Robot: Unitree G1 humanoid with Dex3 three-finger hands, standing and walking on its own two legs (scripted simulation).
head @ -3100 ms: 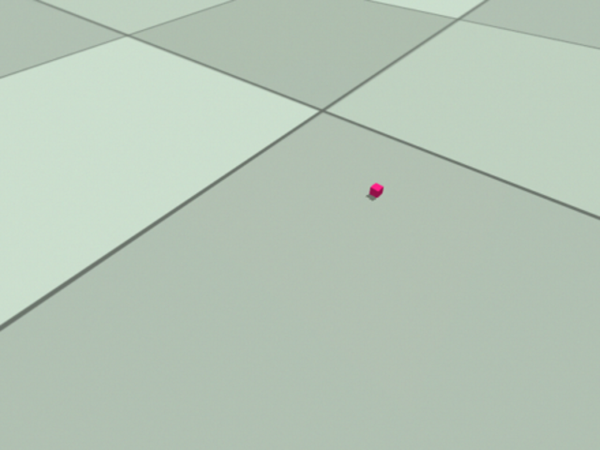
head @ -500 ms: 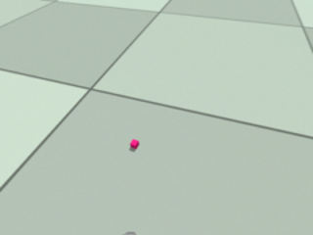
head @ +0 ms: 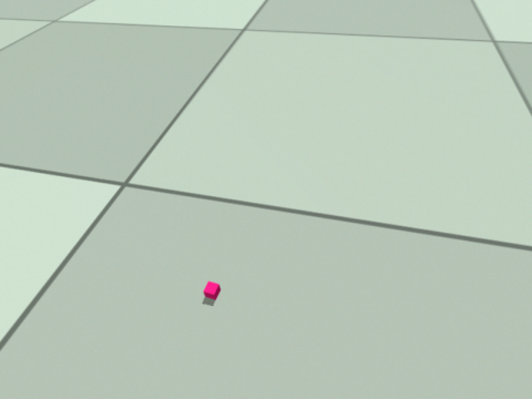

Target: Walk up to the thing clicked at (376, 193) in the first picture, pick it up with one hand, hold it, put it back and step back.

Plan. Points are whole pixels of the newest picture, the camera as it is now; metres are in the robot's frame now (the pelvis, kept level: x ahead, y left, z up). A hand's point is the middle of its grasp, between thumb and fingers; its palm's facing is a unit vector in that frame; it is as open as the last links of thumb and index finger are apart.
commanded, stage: walk up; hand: left
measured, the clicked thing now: (212, 290) +0.68 +0.27 -0.73
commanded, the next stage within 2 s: none
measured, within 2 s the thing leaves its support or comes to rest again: neither
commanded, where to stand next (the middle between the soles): +0.31 +0.03 m, yaw +2 degrees
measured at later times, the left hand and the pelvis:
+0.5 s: hand (93, 394) +0.19 +0.32 -0.14, palm faces -0.03 -0.93 -0.36, open 7.4 cm; pelvis +0.16 +0.04 +0.01, yaw +1 degrees
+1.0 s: hand (147, 300) +0.36 +0.27 -0.14, palm faces -0.01 -0.93 -0.36, open 7.4 cm; pelvis +0.24 +0.02 +0.00, yaw +1 degrees
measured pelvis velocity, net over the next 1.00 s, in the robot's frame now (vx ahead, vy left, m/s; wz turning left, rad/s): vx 0.24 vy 0.02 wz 0.02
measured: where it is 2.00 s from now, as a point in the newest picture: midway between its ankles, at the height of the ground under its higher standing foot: outside the picture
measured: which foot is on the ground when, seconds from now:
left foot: up 0.00-0.34, down 0.36-1.00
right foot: down 0.00-0.38, up 0.40-0.74, down 0.76-1.00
